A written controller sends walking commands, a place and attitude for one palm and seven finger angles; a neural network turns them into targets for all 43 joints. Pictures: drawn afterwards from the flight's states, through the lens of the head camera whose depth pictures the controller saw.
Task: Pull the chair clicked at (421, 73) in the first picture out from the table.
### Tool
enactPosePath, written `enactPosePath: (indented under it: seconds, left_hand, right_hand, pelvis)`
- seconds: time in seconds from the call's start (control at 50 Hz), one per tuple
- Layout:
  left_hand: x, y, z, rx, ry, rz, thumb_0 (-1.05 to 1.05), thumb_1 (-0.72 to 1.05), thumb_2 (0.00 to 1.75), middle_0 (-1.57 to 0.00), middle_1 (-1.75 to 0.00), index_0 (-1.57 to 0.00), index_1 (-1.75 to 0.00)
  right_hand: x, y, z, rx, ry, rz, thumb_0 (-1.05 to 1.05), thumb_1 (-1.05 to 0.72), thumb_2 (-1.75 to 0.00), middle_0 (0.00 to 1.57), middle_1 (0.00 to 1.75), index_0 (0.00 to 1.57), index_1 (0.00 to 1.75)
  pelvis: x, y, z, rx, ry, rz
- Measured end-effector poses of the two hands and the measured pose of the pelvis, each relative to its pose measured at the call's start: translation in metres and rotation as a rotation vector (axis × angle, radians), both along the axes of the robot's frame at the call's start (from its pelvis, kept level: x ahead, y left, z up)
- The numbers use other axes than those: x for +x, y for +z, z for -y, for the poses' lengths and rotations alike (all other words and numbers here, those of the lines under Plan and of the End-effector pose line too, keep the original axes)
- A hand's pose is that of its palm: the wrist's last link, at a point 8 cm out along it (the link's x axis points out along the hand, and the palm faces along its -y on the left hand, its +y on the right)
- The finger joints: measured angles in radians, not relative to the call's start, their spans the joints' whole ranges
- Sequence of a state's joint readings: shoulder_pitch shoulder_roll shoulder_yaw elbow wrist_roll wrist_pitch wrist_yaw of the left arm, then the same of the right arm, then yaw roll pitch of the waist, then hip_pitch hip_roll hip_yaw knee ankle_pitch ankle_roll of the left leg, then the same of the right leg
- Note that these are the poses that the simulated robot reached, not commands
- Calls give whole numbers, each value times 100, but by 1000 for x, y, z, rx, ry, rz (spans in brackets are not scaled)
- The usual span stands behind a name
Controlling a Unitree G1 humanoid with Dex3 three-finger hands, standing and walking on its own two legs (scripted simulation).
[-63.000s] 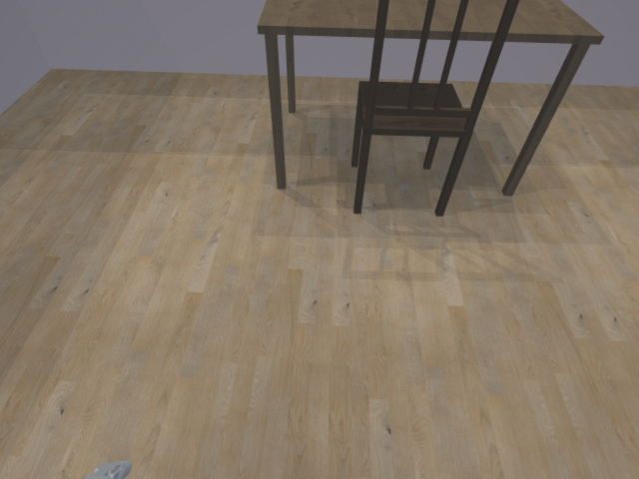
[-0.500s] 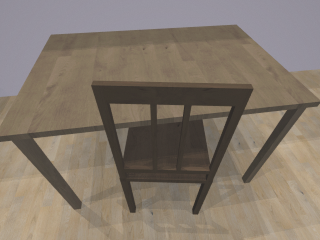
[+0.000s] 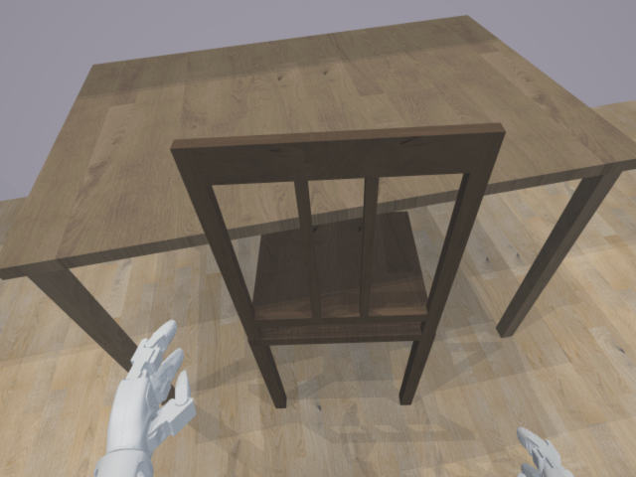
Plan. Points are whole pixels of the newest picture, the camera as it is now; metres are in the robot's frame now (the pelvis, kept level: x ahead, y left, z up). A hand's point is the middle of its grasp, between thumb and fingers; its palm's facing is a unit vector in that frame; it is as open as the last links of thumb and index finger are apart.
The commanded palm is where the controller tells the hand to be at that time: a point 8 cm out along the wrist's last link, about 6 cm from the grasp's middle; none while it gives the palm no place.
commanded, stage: raise the hand toward the chair's back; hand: left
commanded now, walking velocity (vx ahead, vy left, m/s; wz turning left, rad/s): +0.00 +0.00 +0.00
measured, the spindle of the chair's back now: (310, 259) +0.47 +0.02 -0.03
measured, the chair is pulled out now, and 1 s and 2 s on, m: -0.05 -0.05 -0.05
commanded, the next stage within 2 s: aim the fingers beside a spindle in 1.86 s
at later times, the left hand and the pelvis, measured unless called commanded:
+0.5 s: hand (212, 427) +0.20 +0.14 -0.03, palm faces -0.15 -0.99 -0.01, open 12.1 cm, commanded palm +0.16 +0.23 -0.03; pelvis -0.02 +0.02 -0.09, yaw +0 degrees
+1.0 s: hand (161, 407) +0.22 +0.21 -0.01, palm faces +0.06 -1.00 -0.05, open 16.1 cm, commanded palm +0.20 +0.26 -0.02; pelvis -0.01 +0.02 -0.06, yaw -1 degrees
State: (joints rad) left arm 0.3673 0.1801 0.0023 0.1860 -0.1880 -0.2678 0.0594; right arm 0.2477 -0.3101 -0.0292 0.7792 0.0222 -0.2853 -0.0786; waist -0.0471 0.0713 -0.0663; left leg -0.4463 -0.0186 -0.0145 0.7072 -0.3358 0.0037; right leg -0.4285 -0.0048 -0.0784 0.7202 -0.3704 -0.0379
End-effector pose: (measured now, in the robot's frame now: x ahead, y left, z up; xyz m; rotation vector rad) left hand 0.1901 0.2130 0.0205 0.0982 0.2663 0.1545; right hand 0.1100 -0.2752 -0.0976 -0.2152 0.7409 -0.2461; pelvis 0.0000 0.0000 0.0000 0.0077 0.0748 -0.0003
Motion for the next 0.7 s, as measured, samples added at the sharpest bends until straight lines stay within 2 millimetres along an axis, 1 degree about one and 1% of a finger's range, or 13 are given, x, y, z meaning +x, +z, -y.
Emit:
enactPosePath:
  seconds: [0.06, 0.1, 0.14, 0.2, 0.24, 0.28, 0.32, 0.4, 0.44, 0.48, 0.54, 0.58, 0.7]
  left_hand:
    - [22, 1, 28, -135, -131, 217, 3, 78, 83, -17, -28, -17, -27]
    - [16, -12, 41, -198, -198, 285, 2, 73, 82, -17, -27, -17, -27]
    - [0, -37, 43, -211, -210, 254, 1, 67, 80, -17, -26, -17, -26]
    - [-34, -76, 31, -193, -150, 110, 1, 60, 77, -17, -25, -17, -25]
    - [-54, -89, 14, -142, -86, 51, 1, 54, 75, -17, -25, -17, -24]
    - [-65, -83, -6, -81, -25, 76, 1, 49, 73, -17, -24, -16, -24]
    - [-66, -65, -20, -33, 3, 177, 1, 45, 71, -16, -23, -16, -23]
    - [-39, -28, -17, -20, -86, 413, 1, 35, 67, -14, -22, -14, -21]
    - [-20, -29, -4, -50, -182, 412, 1, 31, 65, -13, -21, -13, -21]
    - [-5, -44, 8, -91, -273, 306, 1, 26, 63, -13, -20, -13, -20]
    - [4, -69, 13, -133, -308, 92, 0, 19, 60, -13, -19, -13, -19]
    - [2, -73, 4, -141, -239, 17, 0, 14, 58, -13, -19, -13, -18]
    - [-9, -33, -38, -29, -27, 206, 0, 1, 52, -11, -16, -11, -16]
  right_hand:
    - [36, 16, 5, -33, 34, 133, 2, -92, -90, 20, 30, 20, 30]
    - [56, 25, 4, -53, 68, 192, 2, -91, -90, 20, 30, 20, 30]
    - [75, 29, 1, -67, 99, 224, 1, -91, -90, 20, 30, 20, 30]
    - [100, 26, -12, -73, 153, 244, 1, -91, -90, 20, 30, 20, 30]
    - [113, 18, -25, -66, 193, 248, 1, -91, -90, 20, 30, 20, 30]
    - [122, 5, -40, -46, 230, 242, 1, -91, -90, 19, 30, 20, 30]
    - [124, -12, -58, -15, 265, 227, 1, -91, -90, 20, 30, 20, 30]
    - [112, -48, -89, 69, 301, 176, 1, -91, -90, 20, 30, 20, 30]
    - [97, -62, -99, 113, 278, 135, 1, -91, -90, 20, 30, 20, 30]
    - [79, -72, -102, 149, 231, 82, 1, -90, -90, 20, 30, 20, 30]
    - [51, -77, -98, 164, 146, -7, 1, -90, -90, 20, 30, 21, 30]
    - [35, -74, -89, 151, 92, -49, 1, -90, -90, 20, 30, 21, 30]
    - [13, -61, -59, 48, 48, -106, 1, -90, -90, 20, 30, 20, 30]
  pelvis:
    - [-4, -16, 0, 12, -26, -65]
    - [-5, -28, 1, 18, -35, -98]
    - [-5, -39, 2, 19, -36, -121]
    - [-7, -55, 1, 12, -25, -144]
    - [-8, -64, 0, 0, -15, -160]
    - [-10, -72, -1, -17, -4, -173]
    - [-13, -78, -3, -34, 8, -187]
    - [-21, -88, -10, -59, 20, -209]
    - [-24, -90, -13, -61, 15, -220]
    - [-25, -88, -16, -54, 7, -228]
    - [-22, -82, -19, -37, -10, -230]
    - [-18, -76, -20, -32, -19, -226]
    - [-8, -68, -21, -39, -18, -228]
